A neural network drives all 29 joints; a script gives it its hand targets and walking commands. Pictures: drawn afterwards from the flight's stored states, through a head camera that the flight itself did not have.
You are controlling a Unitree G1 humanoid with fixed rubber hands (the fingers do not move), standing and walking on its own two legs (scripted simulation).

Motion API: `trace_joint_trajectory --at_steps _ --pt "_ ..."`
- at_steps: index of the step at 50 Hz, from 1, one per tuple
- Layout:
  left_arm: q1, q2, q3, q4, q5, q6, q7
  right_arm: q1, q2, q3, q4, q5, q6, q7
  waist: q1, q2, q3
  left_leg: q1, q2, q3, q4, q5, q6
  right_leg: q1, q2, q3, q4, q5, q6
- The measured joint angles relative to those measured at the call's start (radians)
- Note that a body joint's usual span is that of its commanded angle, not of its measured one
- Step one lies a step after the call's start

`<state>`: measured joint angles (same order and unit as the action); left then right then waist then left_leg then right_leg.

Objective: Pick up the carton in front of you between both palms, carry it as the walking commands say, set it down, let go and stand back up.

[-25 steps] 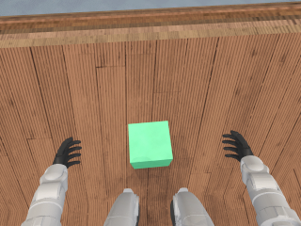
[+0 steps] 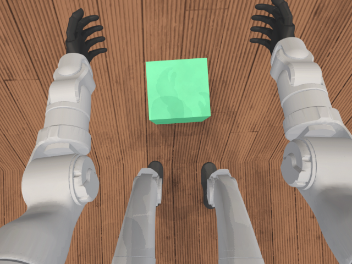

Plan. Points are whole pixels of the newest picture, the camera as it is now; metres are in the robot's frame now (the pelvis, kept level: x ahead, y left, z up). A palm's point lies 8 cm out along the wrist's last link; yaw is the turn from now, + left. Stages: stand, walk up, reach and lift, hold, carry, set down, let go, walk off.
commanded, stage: reach and lift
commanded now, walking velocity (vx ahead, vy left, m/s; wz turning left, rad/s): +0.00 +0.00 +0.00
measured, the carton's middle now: (177, 95) +0.51 +0.02 -0.52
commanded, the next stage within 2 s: none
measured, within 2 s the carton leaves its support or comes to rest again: leaves its support in 1.78 s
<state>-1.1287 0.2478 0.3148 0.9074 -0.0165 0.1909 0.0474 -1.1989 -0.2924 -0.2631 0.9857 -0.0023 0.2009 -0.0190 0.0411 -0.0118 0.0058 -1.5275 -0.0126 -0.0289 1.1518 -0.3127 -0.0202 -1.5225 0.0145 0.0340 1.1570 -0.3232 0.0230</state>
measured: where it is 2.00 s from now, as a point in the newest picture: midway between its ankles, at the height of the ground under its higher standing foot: (182, 192)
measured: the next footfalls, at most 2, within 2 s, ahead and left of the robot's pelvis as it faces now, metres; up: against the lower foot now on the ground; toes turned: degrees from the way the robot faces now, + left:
none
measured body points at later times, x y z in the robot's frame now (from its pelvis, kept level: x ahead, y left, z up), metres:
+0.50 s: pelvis +0.01 +0.00 -0.15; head +0.36 +0.00 +0.14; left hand +0.51 +0.22 -0.31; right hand +0.53 -0.18 -0.32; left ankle +0.09 +0.13 -0.61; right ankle +0.09 -0.13 -0.61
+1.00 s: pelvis -0.02 +0.00 -0.27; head +0.35 +0.00 -0.03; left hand +0.51 +0.21 -0.46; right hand +0.53 -0.17 -0.46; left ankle +0.09 +0.13 -0.61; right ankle +0.09 -0.13 -0.61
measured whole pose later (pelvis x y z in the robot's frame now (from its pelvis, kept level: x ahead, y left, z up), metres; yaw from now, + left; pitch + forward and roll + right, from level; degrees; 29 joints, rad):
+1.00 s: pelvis -0.02 +0.00 -0.27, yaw +0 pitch +38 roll +0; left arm -1.41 0.36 0.13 1.14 -0.23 0.02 0.11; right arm -1.45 -0.38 -0.05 1.14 0.22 0.05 -0.11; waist 0.03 0.00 0.37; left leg -2.27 -0.03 -0.03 2.17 -0.56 -0.04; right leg -2.27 0.05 0.04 2.18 -0.57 0.05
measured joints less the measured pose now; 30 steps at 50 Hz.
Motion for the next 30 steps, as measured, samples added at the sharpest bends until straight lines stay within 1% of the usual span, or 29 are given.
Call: trace_joint_trajectory --at_steps 3,8,11,14,17,21,27,30 --pt "-0.023 -0.019 0.033 -0.004 0.034 -0.020 -0.002 -0.024 0.011 -0.030 0.002 -0.033 -0.022 0.002 0.002 -0.001 -0.013 -0.043 0.000 -0.001 0.000 0.000 0.000 -0.042 0.002 0.001 -0.002 0.001 0.000" --pt "0.004 -0.046 0.075 -0.006 0.073 -0.071 -0.012 0.006 0.041 -0.072 -0.006 -0.076 -0.071 0.003 0.005 -0.003 -0.061 -0.122 0.001 0.000 0.027 -0.022 0.001 -0.122 0.007 0.006 0.024 -0.019 0.002" --pt "0.035 -0.056 0.086 0.001 0.080 -0.102 -0.014 0.036 0.057 -0.082 -0.006 -0.089 -0.099 -0.002 0.005 -0.002 -0.100 -0.195 0.000 0.001 0.083 -0.053 0.001 -0.195 0.009 0.009 0.080 -0.050 0.003" --pt "0.063 -0.057 0.083 0.009 0.068 -0.127 -0.011 0.064 0.066 -0.074 -0.007 -0.085 -0.122 -0.012 0.002 -0.001 -0.133 -0.285 -0.004 0.001 0.172 -0.094 0.000 -0.286 0.012 0.011 0.171 -0.091 0.005" --pt "0.078 -0.049 0.059 0.006 0.036 -0.145 -0.003 0.082 0.064 -0.046 -0.019 -0.057 -0.137 -0.026 0.000 0.000 -0.140 -0.381 -0.011 -0.004 0.281 -0.136 -0.005 -0.383 0.018 0.016 0.282 -0.135 0.009" --pt "0.077 -0.019 -0.002 -0.015 -0.030 -0.153 0.013 0.089 0.039 0.022 -0.054 0.009 -0.144 -0.051 -0.003 0.003 -0.106 -0.497 -0.023 -0.011 0.436 -0.183 -0.013 -0.498 0.028 0.022 0.438 -0.185 0.015" --pt "0.035 0.033 -0.084 -0.045 -0.124 -0.134 0.038 0.056 -0.012 0.110 -0.103 0.104 -0.124 -0.078 -0.003 0.008 -0.011 -0.626 -0.033 -0.015 0.645 -0.220 -0.022 -0.626 0.038 0.021 0.650 -0.223 0.021" --pt "-0.012 0.055 -0.105 -0.031 -0.152 -0.117 0.047 0.010 -0.034 0.134 -0.092 0.135 -0.106 -0.086 -0.002 0.008 0.040 -0.668 -0.035 -0.015 0.725 -0.220 -0.027 -0.670 0.041 0.020 0.732 -0.225 0.023"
